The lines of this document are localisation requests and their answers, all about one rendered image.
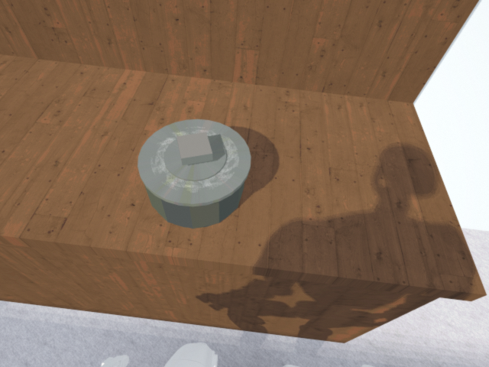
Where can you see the pot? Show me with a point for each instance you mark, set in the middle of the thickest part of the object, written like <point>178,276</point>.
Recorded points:
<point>196,216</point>

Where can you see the lid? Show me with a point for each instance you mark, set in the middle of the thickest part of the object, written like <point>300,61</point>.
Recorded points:
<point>161,170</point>

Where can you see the left robot thigh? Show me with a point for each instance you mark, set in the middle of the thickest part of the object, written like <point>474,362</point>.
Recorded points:
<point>193,355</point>

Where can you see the table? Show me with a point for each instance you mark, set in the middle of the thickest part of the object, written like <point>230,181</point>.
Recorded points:
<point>344,222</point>

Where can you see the knob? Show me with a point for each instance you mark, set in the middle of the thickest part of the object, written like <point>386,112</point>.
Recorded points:
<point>194,148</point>

